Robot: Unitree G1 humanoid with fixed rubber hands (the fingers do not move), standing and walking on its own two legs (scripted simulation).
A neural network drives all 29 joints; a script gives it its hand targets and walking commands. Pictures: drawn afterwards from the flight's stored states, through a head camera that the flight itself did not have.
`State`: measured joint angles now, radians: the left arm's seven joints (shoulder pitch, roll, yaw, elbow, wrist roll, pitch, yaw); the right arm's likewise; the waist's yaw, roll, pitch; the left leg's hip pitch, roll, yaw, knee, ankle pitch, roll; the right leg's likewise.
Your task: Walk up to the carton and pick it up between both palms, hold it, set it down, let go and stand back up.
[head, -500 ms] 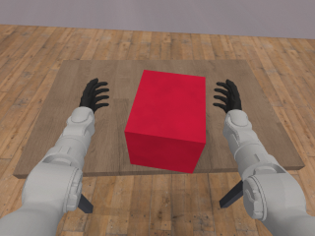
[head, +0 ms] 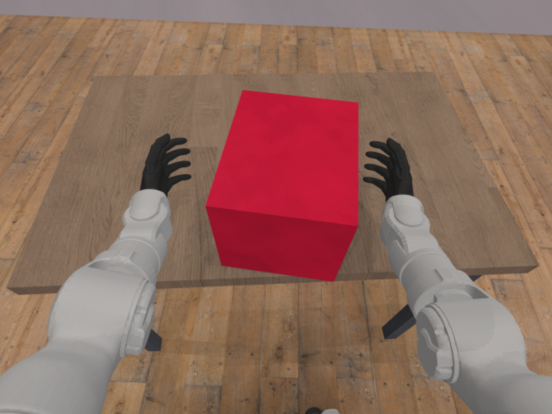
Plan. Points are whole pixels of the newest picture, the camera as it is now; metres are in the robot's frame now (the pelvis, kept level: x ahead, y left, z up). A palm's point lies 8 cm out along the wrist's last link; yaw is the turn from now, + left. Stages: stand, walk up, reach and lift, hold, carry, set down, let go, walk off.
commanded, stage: reach and lift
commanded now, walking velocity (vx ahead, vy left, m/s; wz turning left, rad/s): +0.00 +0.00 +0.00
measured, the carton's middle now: (288, 186) +0.46 -0.03 +0.02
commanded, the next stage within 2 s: none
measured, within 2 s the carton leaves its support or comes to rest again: leaves its support in 1.72 s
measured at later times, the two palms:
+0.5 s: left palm (191, 181) +0.45 +0.13 +0.06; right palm (382, 190) +0.42 -0.17 +0.06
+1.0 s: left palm (181, 184) +0.44 +0.14 +0.06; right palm (372, 197) +0.41 -0.15 +0.06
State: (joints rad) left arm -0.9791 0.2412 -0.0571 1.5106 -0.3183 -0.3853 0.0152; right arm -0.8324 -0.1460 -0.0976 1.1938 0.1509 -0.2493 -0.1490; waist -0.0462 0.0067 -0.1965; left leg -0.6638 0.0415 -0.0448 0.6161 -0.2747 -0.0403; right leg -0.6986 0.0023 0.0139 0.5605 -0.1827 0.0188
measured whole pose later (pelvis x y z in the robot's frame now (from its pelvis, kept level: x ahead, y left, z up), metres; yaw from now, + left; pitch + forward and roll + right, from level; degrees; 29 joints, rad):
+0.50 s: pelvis +0.00 +0.01 +0.00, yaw +0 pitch +19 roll -1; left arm -1.00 0.12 0.09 1.44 0.00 -0.33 0.05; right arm -0.85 -0.04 -0.35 1.19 -0.02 -0.26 -0.16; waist -0.06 -0.01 -0.20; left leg -0.66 0.04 -0.04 0.62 -0.28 -0.04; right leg -0.69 0.00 0.01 0.54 -0.18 0.02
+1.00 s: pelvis +0.02 +0.02 +0.02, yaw +0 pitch +14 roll -2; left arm -0.91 0.06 0.40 1.40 0.33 -0.35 0.04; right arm -0.78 0.07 -0.73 1.18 -0.41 -0.38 -0.12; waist -0.06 -0.01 -0.14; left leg -0.49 0.04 -0.04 0.51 -0.26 -0.04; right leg -0.47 0.00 0.01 0.35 -0.12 0.03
